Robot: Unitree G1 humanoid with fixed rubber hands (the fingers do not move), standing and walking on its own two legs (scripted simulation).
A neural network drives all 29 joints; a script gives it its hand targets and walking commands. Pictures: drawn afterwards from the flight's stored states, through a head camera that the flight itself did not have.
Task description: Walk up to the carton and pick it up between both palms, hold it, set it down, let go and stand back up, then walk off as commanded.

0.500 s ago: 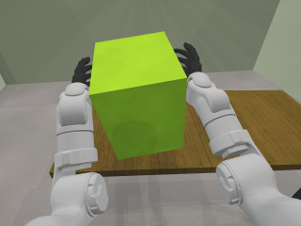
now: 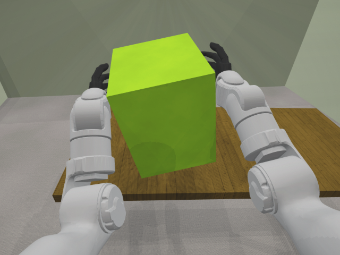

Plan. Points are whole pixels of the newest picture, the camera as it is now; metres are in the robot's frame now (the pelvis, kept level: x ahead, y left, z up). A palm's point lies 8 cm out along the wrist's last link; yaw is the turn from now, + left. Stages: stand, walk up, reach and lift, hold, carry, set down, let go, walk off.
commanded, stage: hold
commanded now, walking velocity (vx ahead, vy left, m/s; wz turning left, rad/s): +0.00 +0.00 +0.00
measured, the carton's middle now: (164, 105) +0.38 +0.00 +0.23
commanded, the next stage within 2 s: none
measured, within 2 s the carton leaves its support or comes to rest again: neither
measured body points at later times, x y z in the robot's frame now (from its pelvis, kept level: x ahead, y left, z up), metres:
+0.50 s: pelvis +0.01 +0.01 +0.00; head -0.09 +0.03 +0.44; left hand +0.38 +0.17 +0.28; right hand +0.38 -0.11 +0.31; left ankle +0.03 +0.12 -0.75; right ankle +0.03 -0.08 -0.75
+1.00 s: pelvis +0.01 +0.01 +0.00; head -0.10 +0.00 +0.44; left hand +0.38 +0.15 +0.28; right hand +0.39 -0.13 +0.31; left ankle +0.03 +0.12 -0.75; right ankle +0.03 -0.08 -0.75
